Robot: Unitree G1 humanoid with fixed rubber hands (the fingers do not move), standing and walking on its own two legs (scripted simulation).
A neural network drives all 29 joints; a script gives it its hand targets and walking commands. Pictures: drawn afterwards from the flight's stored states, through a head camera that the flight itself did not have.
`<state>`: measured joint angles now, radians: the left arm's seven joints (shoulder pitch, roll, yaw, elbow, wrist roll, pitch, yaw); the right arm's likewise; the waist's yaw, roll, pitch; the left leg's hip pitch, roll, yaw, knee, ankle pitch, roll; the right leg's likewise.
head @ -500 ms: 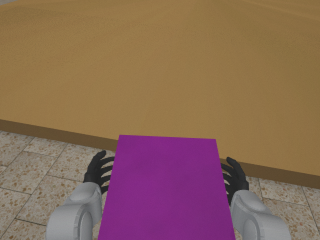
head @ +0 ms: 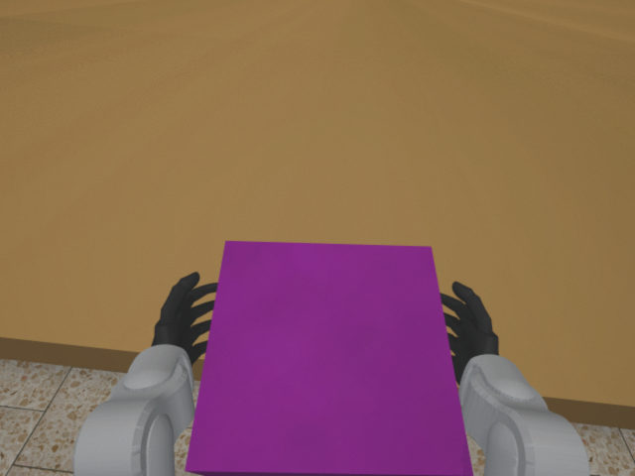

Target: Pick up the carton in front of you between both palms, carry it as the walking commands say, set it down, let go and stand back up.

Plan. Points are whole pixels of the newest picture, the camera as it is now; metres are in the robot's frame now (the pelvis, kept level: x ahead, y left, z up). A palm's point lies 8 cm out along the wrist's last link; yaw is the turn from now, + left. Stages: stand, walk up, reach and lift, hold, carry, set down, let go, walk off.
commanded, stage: carry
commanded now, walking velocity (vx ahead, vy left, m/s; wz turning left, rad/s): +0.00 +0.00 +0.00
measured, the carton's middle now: (323, 376) +0.25 +0.00 +0.06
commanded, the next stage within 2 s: none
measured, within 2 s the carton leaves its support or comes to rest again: neither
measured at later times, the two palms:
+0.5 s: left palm (239, 166) +0.56 +0.14 +0.13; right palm (427, 173) +0.56 -0.16 +0.14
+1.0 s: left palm (256, 152) +0.64 +0.12 +0.12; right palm (424, 163) +0.64 -0.18 +0.11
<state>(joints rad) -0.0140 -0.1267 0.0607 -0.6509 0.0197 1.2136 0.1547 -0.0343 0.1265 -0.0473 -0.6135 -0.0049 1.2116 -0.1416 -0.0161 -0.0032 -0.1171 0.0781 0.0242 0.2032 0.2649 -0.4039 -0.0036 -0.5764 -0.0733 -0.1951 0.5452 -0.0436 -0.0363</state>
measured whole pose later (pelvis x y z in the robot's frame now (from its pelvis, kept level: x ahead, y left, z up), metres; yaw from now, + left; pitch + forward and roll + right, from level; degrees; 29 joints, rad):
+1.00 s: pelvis +0.30 -0.02 +0.02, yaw +0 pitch +7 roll +1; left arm -0.44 -0.12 0.26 -0.22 0.02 1.07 0.14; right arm -0.46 0.15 -0.23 -0.20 -0.05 1.07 -0.15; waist -0.03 0.00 0.01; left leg -0.31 0.01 0.12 0.51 -0.21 0.05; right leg -0.23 -0.02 -0.12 0.46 -0.28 0.00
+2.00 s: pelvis +0.28 -0.02 +0.00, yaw -2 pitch +1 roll +0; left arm -0.45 -0.12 0.26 -0.01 0.06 1.09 0.14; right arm -0.46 0.12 -0.25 0.00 -0.06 1.09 -0.15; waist 0.00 0.00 -0.08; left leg -0.35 0.02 0.13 0.54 -0.21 0.04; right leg -0.18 0.00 -0.13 0.54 -0.39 -0.05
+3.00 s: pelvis +0.25 -0.03 +0.00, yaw -2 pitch +1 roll +0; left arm -0.46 -0.12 0.26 -0.01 0.06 1.09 0.15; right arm -0.47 0.12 -0.26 -0.01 -0.06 1.10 -0.15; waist 0.00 0.00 -0.07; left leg -0.39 0.04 0.12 0.52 -0.14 0.03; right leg -0.23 0.01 -0.15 0.57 -0.35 -0.07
